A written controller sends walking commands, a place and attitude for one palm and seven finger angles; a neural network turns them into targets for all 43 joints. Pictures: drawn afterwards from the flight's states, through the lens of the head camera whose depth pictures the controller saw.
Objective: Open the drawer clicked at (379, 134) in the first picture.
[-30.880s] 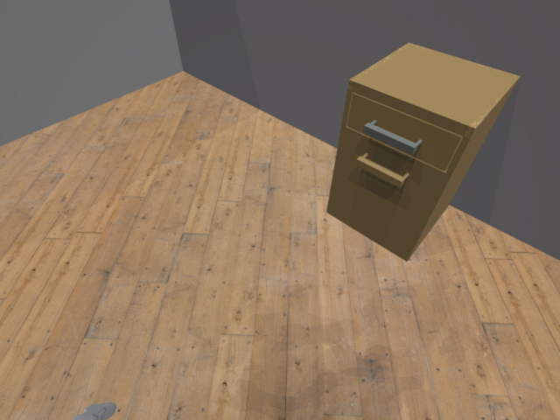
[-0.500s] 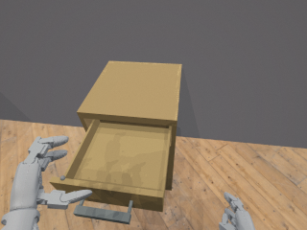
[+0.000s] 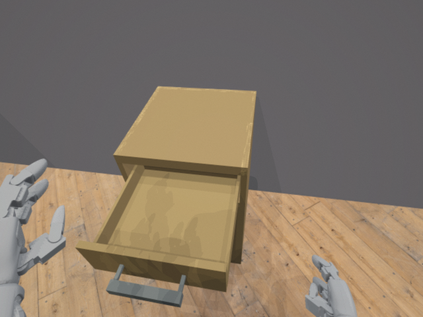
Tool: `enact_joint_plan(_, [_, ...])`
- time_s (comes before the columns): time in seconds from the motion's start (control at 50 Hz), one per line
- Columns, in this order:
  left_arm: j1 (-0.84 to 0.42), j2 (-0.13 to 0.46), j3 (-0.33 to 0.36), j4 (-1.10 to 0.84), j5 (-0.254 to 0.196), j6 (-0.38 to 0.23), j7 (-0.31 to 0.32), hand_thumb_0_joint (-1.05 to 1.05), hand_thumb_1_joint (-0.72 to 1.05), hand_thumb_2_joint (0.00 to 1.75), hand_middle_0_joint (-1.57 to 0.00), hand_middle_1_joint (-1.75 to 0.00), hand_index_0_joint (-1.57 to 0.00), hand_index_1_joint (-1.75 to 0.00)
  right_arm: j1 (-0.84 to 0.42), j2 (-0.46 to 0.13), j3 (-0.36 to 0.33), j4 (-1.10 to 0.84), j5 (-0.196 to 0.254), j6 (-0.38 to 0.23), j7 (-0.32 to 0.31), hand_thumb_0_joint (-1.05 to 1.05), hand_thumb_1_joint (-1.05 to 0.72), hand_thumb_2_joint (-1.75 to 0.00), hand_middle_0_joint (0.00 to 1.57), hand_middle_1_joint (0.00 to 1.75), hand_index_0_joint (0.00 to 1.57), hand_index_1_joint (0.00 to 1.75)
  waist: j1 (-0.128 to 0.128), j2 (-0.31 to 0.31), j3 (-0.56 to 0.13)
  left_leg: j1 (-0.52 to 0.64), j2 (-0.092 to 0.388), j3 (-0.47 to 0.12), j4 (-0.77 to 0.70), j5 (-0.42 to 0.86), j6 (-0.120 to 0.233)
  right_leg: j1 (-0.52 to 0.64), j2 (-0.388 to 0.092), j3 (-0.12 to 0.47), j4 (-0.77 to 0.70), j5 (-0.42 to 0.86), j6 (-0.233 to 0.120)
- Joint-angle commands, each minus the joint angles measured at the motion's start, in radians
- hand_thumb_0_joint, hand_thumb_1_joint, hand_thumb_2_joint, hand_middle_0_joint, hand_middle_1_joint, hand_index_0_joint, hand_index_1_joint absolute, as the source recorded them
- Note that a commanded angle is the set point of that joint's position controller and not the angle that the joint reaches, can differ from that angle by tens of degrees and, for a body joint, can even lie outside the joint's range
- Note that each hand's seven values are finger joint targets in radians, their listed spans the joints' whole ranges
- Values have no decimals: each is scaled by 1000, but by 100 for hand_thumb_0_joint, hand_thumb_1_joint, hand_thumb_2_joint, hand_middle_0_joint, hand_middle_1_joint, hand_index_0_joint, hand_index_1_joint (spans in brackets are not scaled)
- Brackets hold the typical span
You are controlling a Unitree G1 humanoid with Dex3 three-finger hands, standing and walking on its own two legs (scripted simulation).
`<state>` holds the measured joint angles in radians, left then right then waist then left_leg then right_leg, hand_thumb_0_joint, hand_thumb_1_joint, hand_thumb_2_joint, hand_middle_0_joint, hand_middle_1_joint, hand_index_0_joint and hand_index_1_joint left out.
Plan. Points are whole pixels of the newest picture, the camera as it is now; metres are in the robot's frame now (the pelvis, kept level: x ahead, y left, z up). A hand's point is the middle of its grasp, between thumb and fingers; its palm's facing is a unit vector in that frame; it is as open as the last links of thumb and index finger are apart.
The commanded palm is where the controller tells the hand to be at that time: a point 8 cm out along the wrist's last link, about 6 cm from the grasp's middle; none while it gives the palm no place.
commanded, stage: draw the hand back to the body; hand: left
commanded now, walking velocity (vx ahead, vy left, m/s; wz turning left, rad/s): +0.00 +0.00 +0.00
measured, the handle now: (148, 283) +0.24 +0.21 -0.19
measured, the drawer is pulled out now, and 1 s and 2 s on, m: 0.30 0.30 0.30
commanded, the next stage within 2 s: step back with the hand held close in 0.16 s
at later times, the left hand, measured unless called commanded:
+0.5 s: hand (58, 243) +0.18 +0.24 +0.14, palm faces +0.31 -0.81 -0.51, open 7.4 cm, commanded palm +0.11 +0.29 +0.17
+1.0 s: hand (20, 290) +0.11 +0.26 +0.14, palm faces +0.36 -0.81 -0.46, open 7.4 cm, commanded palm +0.05 +0.30 +0.17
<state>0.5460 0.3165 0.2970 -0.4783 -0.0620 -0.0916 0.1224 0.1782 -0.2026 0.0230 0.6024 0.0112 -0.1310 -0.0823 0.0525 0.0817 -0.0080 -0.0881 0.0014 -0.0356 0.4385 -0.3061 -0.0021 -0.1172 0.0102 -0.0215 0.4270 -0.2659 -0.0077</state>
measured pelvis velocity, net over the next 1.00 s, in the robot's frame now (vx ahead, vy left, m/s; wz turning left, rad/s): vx -0.07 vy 0.02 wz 0.01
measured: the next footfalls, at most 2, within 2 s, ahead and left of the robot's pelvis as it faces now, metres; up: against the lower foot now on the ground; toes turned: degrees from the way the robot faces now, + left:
right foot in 1.80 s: -0.22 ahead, -0.09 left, +0.00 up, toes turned -3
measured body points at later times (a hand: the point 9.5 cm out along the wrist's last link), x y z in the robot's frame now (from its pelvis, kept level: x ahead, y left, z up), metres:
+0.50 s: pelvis -0.02 +0.01 +0.00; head +0.02 -0.01 +0.45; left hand +0.15 +0.28 +0.17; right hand +0.16 -0.23 -0.09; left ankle -0.04 +0.12 -0.74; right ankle -0.02 -0.11 -0.74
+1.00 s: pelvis -0.07 +0.02 -0.01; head -0.04 +0.03 +0.44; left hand +0.09 +0.30 +0.17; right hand +0.12 -0.20 -0.08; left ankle -0.04 +0.12 -0.74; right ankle -0.02 -0.11 -0.74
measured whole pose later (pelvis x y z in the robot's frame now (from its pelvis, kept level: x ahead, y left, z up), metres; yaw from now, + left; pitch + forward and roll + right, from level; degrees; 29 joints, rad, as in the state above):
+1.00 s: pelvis -0.07 +0.02 -0.01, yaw +0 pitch +2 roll -1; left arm 0.65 0.36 0.35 -0.60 -0.03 -0.20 0.15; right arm 0.16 -0.19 0.01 0.54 0.01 -0.06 -0.06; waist 0.02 0.00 0.03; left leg -0.36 -0.02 -0.03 0.56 -0.24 0.02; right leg -0.35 -0.01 -0.02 0.48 -0.16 0.02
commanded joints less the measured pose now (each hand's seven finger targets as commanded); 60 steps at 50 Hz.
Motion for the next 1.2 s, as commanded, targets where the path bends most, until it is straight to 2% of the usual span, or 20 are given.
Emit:
enact_joint_plan(0.0, [-47, 172, 105, -212, -1, -58, 12, 0, 90, 90, -20, -30, -20, -30, -128, -95, -42, -162, 3, -50, -8, 0, -90, -90, 20, 30, 20, 30, -1, -18, -39, -21, 18, 41, -61, 296, 16, 13, -18, -20, -63, 247, -4])
enact_joint_plan(0.08, [-40, 181, 111, -246, -2, -65, 17, 0, 90, 90, -20, -30, -20, -30, -125, -87, -39, -169, 2, -56, -9, 0, -90, -90, 20, 30, 20, 30, 0, -38, -84, -12, 15, 41, -58, 315, 18, 40, -21, -20, -54, 269, -2])
enact_joint_plan(0.1, [-60, 199, 122, -274, 2, -65, 19, 0, 90, 90, -20, -30, -20, -30, -129, -91, -40, -168, 2, -61, -11, 0, -90, -90, 20, 30, 20, 30, 1, 9, -86, -6, 13, 45, -56, 306, 15, 35, -18, -12, -69, 256, -4])
enact_joint_plan(0.24, [-38, 160, 99, -206, -1, -65, 22, 0, 90, 90, -20, -30, -20, -30, -127, -86, -43, -150, 4, -67, -11, 0, -90, -90, 20, 30, 20, 30, -6, -31, -24, -21, 16, 40, -73, 271, 16, 11, -18, -22, -80, 213, -2])
enact_joint_plan(0.26, [-174, 301, 255, -291, 1, -117, 31, 0, 90, 90, -20, -30, -20, -30, -105, -126, -48, -177, 8, -37, -4, 0, -90, -90, 20, 30, 20, 30, -33, -54, 100, -122, 20, 10, -55, 175, 32, -92, -55, 87, -149, 221, -3])
enact_joint_plan(0.28, [-79, 220, 201, -170, 15, -128, 20, 0, 90, 90, -20, -30, -20, -30, -106, -111, -49, -148, 0, -18, 0, 0, -90, -90, 20, 30, 20, 30, -39, -107, 91, -117, 15, -1, -43, 151, 33, -98, -66, 73, -161, 192, -4])
enact_joint_plan(0.3, [-80, 231, 201, -194, 16, -139, 15, 0, 90, 90, -20, -30, -20, -30, -125, -115, -54, -165, -1, -10, 4, 0, -90, -90, 20, 30, 20, 30, -34, -97, 97, -117, 10, 0, -50, 152, 36, -112, -67, 85, -173, 199, -7])
enact_joint_plan(0.34, [21, 168, 154, -148, 21, -143, 9, 0, 90, 90, -20, -30, -20, -30, -125, -123, -62, -162, -3, 15, 13, 0, -90, -90, 20, 30, 20, 30, -38, -100, 35, -111, 18, 2, -49, 189, 35, -76, -72, 62, -145, 216, -3])
enact_joint_plan(0.38, [79, 157, 145, -165, 20, -148, 10, 0, 90, 90, -20, -30, -20, -30, -127, -128, -72, -168, 0, 32, 20, 0, -90, -90, 20, 30, 20, 30, -40, -69, -46, -106, 28, 10, -49, 250, 36, -27, -76, 48, -110, 278, 1])
enact_joint_plan(0.4, [86, 164, 145, -204, 21, -155, 9, 0, 90, 90, -20, -30, -20, -30, -137, -129, -74, -178, -1, 34, 21, 0, -90, -90, 20, 30, 20, 30, -40, -35, -72, -98, 29, 15, -52, 285, 34, -24, -73, 44, -98, 311, 3])
enact_joint_plan(0.46, [135, 203, 180, -264, 22, -159, 23, 0, 90, 90, -20, -30, -20, -30, -132, -126, -84, -196, 5, 45, 22, 0, -90, -90, 20, 30, 20, 30, -45, -73, -186, -101, 43, 11, -38, 385, 32, 53, -72, 27, -46, 397, 13])
enact_joint_plan(0.5, [139, 247, 213, -319, 21, -162, 31, 0, 90, 90, -20, -30, -20, -30, -132, -131, -88, -203, 5, 54, 16, 0, -90, -90, 20, 30, 20, 30, -46, -58, -234, -106, 47, 5, -29, 462, 29, 83, -70, 17, -18, 460, 16])
enact_joint_plan(0.58, [167, 254, 224, -354, 12, -160, 41, 0, 90, 90, -20, -30, -20, -30, -126, -123, -94, -212, 8, 61, 8, 0, -90, -90, 20, 30, 20, 30, -49, -28, -231, -124, 61, -6, -16, 541, 23, 72, -60, 1, 27, 484, 21])
enact_joint_plan(0.6, [167, 270, 237, -361, 11, -159, 42, 0, 90, 90, -20, -30, -20, -30, -131, -128, -95, -209, 7, 60, 5, 0, -90, -90, 20, 30, 20, 30, -47, 10, -233, -120, 66, -7, -16, 557, 23, 60, -56, 2, 33, 483, 20])
enact_joint_plan(0.62, [179, 247, 223, -337, 10, -156, 43, 0, 90, 90, -20, -30, -20, -30, -128, -115, -90, -208, 6, 61, 4, 0, -90, -90, 20, 30, 20, 30, -47, 0, -208, -136, 70, -14, -23, 558, 21, 52, -56, -7, 38, 457, 20])
enact_joint_plan(0.74, [155, 206, 192, -283, 10, -152, 45, 0, 90, 90, -20, -30, -20, -30, -131, -122, -92, -197, 2, 60, 7, 0, -90, -90, 20, 30, 20, 30, -50, -17, -99, -294, 101, -50, -82, 332, 38, 21, -46, 8, 64, 273, 17])
enact_joint_plan(0.86, [111, 204, 183, -312, 24, -170, 50, 0, 90, 90, -20, -30, -20, -30, -118, -129, -85, -204, 1, 40, 11, 0, -90, -90, 20, 30, 20, 30, -54, -25, -71, -457, 90, -58, -100, -38, 62, 41, -51, 57, 54, 143, 15])
enact_joint_plan(0.92, [84, 218, 185, -363, 31, -184, 57, 0, 90, 90, -20, -30, -20, -30, -103, -129, -79, -208, -1, 23, 10, 0, -90, -90, 20, 30, 20, 30, -57, -28, -66, -488, 71, -57, -86, -152, 63, 21, -55, 83, 16, 59, 12])
enact_joint_plan(1.02, [69, 227, 189, -385, 34, -201, 69, 0, 90, 90, -20, -30, -20, -30, -83, -127, -77, -197, -4, 2, 10, 0, -90, -90, 20, 30, 20, 30, -63, -16, -66, -447, 53, -55, -54, -182, 51, -64, -60, 105, -49, -81, 4])
enact_joint_plan(1.18, [110, 223, 226, -323, 37, -215, 68, 0, 90, 90, -20, -30, -20, -30, -100, -131, -93, -187, 2, -6, 17, 0, -90, -90, 20, 30, 20, 30, -52, 14, -102, -626, 112, -95, -108, -122, 76, 112, -18, 64, 133, 137, 21])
